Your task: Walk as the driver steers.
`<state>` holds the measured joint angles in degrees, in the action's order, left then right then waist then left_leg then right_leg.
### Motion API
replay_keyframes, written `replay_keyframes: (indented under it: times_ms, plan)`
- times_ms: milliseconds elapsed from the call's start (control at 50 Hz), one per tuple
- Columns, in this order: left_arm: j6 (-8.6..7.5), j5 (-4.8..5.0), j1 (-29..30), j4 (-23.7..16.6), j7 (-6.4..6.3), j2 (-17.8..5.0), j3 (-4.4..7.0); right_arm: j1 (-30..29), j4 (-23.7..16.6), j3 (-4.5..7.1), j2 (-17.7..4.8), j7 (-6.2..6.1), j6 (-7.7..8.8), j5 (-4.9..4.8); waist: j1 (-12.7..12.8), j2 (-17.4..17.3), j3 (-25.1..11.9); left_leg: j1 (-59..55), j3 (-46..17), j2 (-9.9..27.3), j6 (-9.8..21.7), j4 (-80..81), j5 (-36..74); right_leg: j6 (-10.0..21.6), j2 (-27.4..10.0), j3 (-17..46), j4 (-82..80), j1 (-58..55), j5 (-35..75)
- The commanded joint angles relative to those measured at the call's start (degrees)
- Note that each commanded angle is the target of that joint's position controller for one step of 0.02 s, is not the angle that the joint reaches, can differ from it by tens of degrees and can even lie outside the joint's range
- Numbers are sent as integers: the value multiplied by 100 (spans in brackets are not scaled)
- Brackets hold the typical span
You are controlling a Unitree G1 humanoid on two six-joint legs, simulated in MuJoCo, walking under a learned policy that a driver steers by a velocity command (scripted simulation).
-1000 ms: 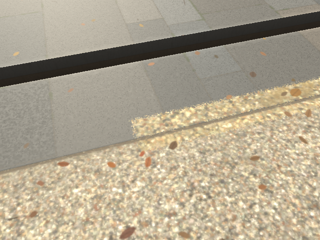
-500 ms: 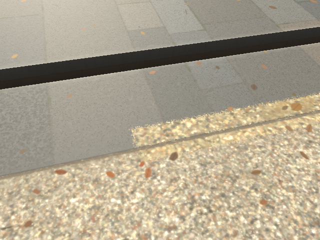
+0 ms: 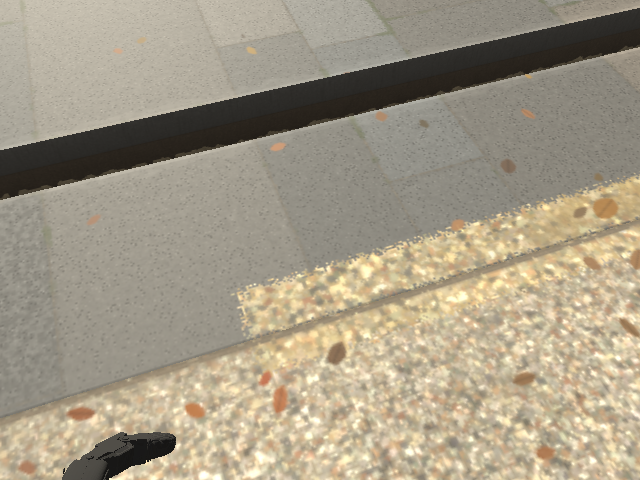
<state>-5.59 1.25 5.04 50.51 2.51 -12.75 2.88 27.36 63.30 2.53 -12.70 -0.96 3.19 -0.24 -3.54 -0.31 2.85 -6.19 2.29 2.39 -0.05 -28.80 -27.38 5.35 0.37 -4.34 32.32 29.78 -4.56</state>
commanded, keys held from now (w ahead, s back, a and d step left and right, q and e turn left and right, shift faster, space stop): w+q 1.00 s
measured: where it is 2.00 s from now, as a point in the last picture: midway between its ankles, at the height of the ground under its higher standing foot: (127, 267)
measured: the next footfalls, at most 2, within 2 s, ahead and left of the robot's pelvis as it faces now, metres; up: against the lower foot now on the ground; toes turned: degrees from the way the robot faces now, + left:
left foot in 0.54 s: +0.45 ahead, +0.17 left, +0.00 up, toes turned +19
right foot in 1.02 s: +0.80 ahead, +0.09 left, +0.00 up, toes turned +35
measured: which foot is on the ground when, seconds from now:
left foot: down 0.00-0.00, up 0.02-0.52, down 0.54-1.00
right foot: down 0.00-0.54, up 0.56-1.00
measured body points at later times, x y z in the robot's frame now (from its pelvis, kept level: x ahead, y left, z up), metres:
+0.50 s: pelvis +0.29 +0.03 +0.01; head +0.31 +0.05 +0.46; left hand +0.22 +0.29 -0.14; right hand +0.52 -0.16 -0.09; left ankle +0.42 +0.16 -0.70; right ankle +0.13 -0.10 -0.71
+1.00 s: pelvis +0.58 +0.11 +0.02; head +0.60 +0.13 +0.46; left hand +0.66 +0.43 -0.07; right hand +0.76 -0.13 -0.10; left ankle +0.41 +0.15 -0.71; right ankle +0.77 +0.07 -0.71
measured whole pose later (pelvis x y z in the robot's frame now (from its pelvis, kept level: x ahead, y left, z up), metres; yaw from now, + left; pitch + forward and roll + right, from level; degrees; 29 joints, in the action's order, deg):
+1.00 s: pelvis +0.58 +0.11 +0.02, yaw +31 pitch +3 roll +0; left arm -7.3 0.3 0.0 45.0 1.2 -15.4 3.1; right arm 21.2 46.1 5.4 -15.9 -1.2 2.6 -1.2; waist -4.3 2.2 0.2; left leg 3.8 -11.5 -5.3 2.8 -26.5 -24.5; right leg -0.5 -0.2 3.1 26.3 28.3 -0.6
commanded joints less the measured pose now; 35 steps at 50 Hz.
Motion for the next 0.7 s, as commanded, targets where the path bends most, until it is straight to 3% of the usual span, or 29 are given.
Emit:
replay_keyframes:
  times_ms: [20, 40, 60, 80, 120, 160, 200, 260, 320, 380, 420, 480, 500, 520, 540, 560, 580, 600, 620, 640, 660, 700]
  plan:
    - [59, -112, -2905, 529, -110, -1379, 395, 336, -383, -87, -100, 99, 288, -116, 1184, 1067, -2714, 4205, -989, -522, 162, -4928, -389, 1512, -2444, 4858, -1544, -5609, -1952]
    - [14, -53, -2269, 459, -109, -1078, 295, -327, -628, 86, -624, 97, 377, -311, 1076, 914, -1613, 4745, -1060, -165, 287, -5269, -163, 1128, -2227, 3944, -1726, -4685, -2021]
    - [-32, -51, -1696, 336, -111, -820, 211, -710, -751, 122, -748, 48, 400, -346, 859, 544, -971, 4667, -872, 186, 366, -5060, 389, 903, -2060, 3012, -1873, -3644, -1585]
    - [-97, -94, -1338, 339, -74, -580, 144, -854, -763, 175, -708, -20, 357, -270, 637, 259, -569, 4371, -793, 414, 380, -4691, 793, 717, -1837, 2312, -2072, -2749, -1093]
    - [-164, -195, -1122, 426, -39, -347, 90, -499, -673, 220, -425, -59, 143, -206, 269, 527, -374, 3625, -854, 667, 430, -4217, 1147, 463, -1476, 1377, -2367, -1826, -735]
    - [-183, -201, -1250, 540, -85, -456, 119, -524, -724, 227, -259, -70, -7, -215, 184, 529, -146, 3678, -827, 715, 414, -3999, 1269, 507, -1424, 894, -2616, -1471, -490]
    - [-189, -226, -1367, 597, -175, -638, 154, -921, -927, 270, -370, -78, -61, -169, 179, 442, 43, 4172, -896, 734, 322, -3641, 1750, 567, -1439, 588, -2757, -1513, -256]
    - [-167, -253, -1607, 624, -298, -754, 166, -1433, -1139, 292, -412, 10, 0, -117, 281, 279, 115, 4649, -912, 652, 225, -2709, 2694, 512, -1399, 163, -2758, -1907, 224]
    - [-132, -211, -1831, 598, -379, -881, 174, -2084, -1376, 217, -307, 147, 46, -92, 485, 164, 202, 4560, -452, 556, 211, -1712, 3278, 401, -1352, -307, -2778, -2184, 515]
    - [-27, -141, -2315, 689, -411, -983, 207, -2717, -1690, 133, -214, 277, 45, -88, 734, 43, 371, 4873, -191, 482, 285, -1123, 3148, 381, -1544, -519, -2549, -2969, 851]
    - [82, -99, -2489, 707, -411, -1056, 243, -2954, -1904, 115, -229, 370, 37, -102, 769, 85, 404, 5009, -8, 386, 383, -894, 2702, 340, -1695, -632, -2225, -3502, 1383]
    - [216, -61, -2274, 544, -450, -1291, 320, -2632, -2071, 238, -529, 474, 5, -125, 387, 462, -43, 4047, 481, -123, 675, -816, 1826, 154, -1762, -890, -1149, -3780, 4082]
    - [267, -61, -2177, 482, -467, -1364, 340, -2069, -1994, 352, -749, 483, -6, -148, 45, 564, -383, 3290, 595, -373, 825, -794, 1618, 78, -1713, -953, -300, -3689, 4816]
    - [290, -40, -2053, 414, -473, -1356, 325, -1149, -1792, 542, -1090, 433, -9, -167, -458, 484, -869, 1930, 538, -608, 1050, -377, 1968, -110, -1508, -1048, 937, -3190, 4606]
    - [232, -135, -2133, 270, -462, -1174, 251, -335, -1627, 745, -1652, 284, -69, -156, -692, -249, -1431, 202, -877, 196, 1402, -190, 1842, -382, -1214, -1072, 2783, -1726, 2569]
    - [8, -197, -2535, -55, -341, -311, 5, -622, -1790, 783, -2083, 259, -33, -152, 26, -1580, -1992, -1602, -4455, 1642, 2637, 689, 1147, -761, 218, -276, 4953, 830, -2569]
    - [-286, 26, -1893, -189, -235, -877, 109, -358, -1819, 608, -1588, 283, 2, -49, -352, -689, -2377, -1832, -4920, 1727, 2457, 1299, 1093, -529, 52, 967, 5192, 1451, -2685]
    - [-391, 204, -1435, -337, -200, -1000, 156, -543, -1790, 530, -1288, 281, 60, 0, -325, -450, -1629, -1287, -3844, 1518, 2126, 1234, 1664, -371, -218, 911, 4971, 1771, -2233]
    - [-408, 125, -1420, -294, -241, -903, 148, -991, -1863, 481, -1111, 293, 115, -43, 3, 70, -1034, -275, -2968, 1205, 1902, 1220, 2392, -364, -507, 887, 4362, 1532, -1782]
    - [-344, -25, -1455, -212, -297, -968, 213, -1358, -1957, 412, -878, 273, 133, -57, 210, 86, -820, 449, -2352, 943, 1706, 1246, 2845, -408, -713, 855, 3838, 1121, -1552]
    - [-248, -65, -1579, -205, -305, -956, 240, -1538, -2048, 377, -801, 246, 134, -18, 390, -37, -697, 1007, -2094, 785, 1660, 1368, 3103, -471, -822, 871, 3592, 707, -1381]
    - [-98, -144, -1610, -276, -311, -835, 250, -1487, -2074, 398, -913, 185, 150, -48, 504, -92, -629, 1510, -1878, 650, 1693, 1519, 3509, -672, -806, 773, 3123, 440, -1181]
